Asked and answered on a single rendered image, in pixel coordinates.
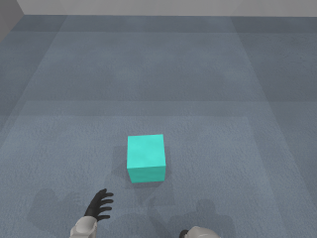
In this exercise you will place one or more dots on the robot left hand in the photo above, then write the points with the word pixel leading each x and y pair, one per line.
pixel 94 207

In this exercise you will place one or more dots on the carton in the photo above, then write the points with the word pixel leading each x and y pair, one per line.
pixel 146 158

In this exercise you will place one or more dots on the left robot forearm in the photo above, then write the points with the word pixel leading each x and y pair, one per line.
pixel 85 227

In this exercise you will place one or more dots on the robot right thigh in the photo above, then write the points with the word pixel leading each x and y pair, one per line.
pixel 200 232

